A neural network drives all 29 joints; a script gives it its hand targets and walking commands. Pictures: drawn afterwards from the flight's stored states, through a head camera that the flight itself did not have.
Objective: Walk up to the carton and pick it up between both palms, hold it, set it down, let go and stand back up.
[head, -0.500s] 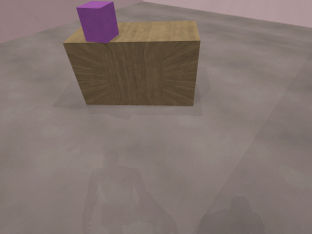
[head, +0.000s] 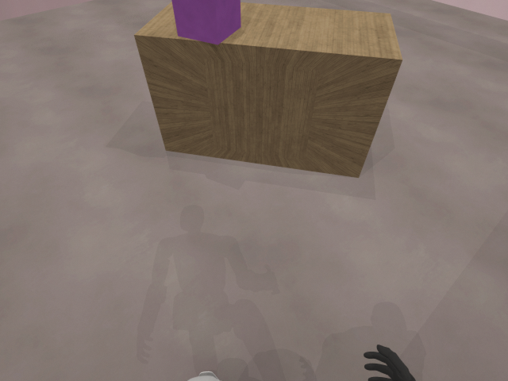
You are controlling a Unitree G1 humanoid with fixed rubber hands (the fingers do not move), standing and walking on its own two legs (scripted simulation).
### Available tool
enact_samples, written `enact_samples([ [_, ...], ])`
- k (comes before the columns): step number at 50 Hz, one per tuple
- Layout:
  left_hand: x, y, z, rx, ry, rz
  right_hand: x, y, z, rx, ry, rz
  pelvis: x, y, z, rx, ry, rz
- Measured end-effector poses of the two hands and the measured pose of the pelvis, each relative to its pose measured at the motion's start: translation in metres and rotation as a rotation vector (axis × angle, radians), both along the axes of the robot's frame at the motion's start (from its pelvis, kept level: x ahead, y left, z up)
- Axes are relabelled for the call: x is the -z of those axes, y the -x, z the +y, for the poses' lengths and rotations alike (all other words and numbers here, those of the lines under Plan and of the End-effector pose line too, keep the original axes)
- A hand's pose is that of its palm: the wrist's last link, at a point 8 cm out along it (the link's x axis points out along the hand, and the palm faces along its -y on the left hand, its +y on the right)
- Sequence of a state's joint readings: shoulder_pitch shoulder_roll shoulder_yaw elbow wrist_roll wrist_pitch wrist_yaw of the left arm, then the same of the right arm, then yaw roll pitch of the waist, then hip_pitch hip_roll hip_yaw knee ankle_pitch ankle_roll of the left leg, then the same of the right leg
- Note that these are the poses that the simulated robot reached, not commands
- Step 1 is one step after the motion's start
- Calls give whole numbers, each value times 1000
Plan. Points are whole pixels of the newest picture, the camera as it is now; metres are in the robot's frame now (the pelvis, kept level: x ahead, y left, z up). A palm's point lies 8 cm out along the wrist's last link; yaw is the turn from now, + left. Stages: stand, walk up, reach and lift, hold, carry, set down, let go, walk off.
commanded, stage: walk up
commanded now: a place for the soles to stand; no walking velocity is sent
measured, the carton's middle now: out of the picture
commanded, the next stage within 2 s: none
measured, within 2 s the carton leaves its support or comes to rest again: neither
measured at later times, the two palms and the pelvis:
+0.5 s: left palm (144, 236) +0.41 +0.24 -0.06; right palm (402, 373) +0.19 -0.24 -0.12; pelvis +0.24 +0.02 +0.00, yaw -7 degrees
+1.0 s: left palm (92, 201) +0.54 +0.41 -0.10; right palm (318, 207) +0.52 -0.13 -0.09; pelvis +0.45 +0.13 +0.00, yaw -8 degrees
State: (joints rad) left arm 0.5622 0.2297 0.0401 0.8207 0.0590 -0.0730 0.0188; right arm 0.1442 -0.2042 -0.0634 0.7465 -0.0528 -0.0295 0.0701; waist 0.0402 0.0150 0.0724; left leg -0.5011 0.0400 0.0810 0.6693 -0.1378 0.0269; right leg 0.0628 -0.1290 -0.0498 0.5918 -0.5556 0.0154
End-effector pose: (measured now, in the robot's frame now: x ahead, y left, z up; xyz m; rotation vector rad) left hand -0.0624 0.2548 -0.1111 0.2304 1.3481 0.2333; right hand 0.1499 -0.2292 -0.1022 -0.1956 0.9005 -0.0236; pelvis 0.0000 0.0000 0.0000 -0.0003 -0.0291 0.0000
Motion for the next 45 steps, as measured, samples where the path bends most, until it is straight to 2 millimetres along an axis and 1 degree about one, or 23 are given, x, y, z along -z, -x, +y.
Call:
enact_samples([
  [2,4,-41,16,27,3,-23,3,-6,5,34,25,9,3,-18,11,14,-2,-4],
  [5,-5,-114,34,108,1,-99,-3,4,0,128,59,63,-6,-44,21,40,4,-12],
  [7,-15,-168,39,165,1,-174,-10,16,-6,175,84,108,-14,-62,25,57,1,-14],
  [10,-31,-242,40,234,6,-286,-18,30,-13,220,110,175,-22,-89,30,67,-4,-14],
  [13,-42,-304,33,285,19,-363,-22,36,-15,253,122,228,-27,-116,33,82,-13,-16],
  [16,-50,-357,18,331,42,-415,-19,31,-12,280,109,262,-28,-144,33,101,-19,-13],
  [20,-54,-422,-7,389,58,-473,-6,12,-10,310,73,291,-21,-186,29,127,-23,-11],
  [23,-52,-462,-18,400,38,-520,14,-12,-11,307,46,319,-9,-219,22,137,-1,-9],
  [25,-51,-477,-15,380,9,-539,22,-39,-10,270,33,331,-3,-237,20,129,16,-10],
  [26,-50,-478,-10,358,-8,-534,24,-56,-10,247,30,324,-3,-245,20,126,15,-14],
  [27,-51,-477,-3,335,-26,-519,23,-76,-9,222,30,307,-4,-253,22,125,15,-20],
  [29,-53,-468,14,295,-59,-466,17,-122,-9,180,31,245,-9,-268,26,123,14,-30],
  [33,-60,-449,50,243,-110,-342,-4,-214,0,114,23,95,-21,-300,39,117,24,-31],
  [35,-62,-447,67,228,-126,-293,-13,-252,10,79,16,46,-24,-315,46,114,27,-27],
  [37,-62,-450,83,212,-132,-262,-18,-284,23,45,13,18,-24,-331,56,109,33,-26],
  [39,-59,-458,99,194,-130,-244,-19,-313,38,21,11,6,-23,-349,67,104,41,-26],
  [41,-51,-471,115,180,-120,-231,-18,-339,55,11,13,1,-18,-369,81,100,49,-25],
  [43,-38,-489,132,172,-105,-219,-16,-362,71,18,23,-8,-10,-393,97,100,56,-21],
  [45,-22,-514,147,187,-87,-209,-13,-378,85,47,39,-15,-1,-414,112,100,29,-28],
])
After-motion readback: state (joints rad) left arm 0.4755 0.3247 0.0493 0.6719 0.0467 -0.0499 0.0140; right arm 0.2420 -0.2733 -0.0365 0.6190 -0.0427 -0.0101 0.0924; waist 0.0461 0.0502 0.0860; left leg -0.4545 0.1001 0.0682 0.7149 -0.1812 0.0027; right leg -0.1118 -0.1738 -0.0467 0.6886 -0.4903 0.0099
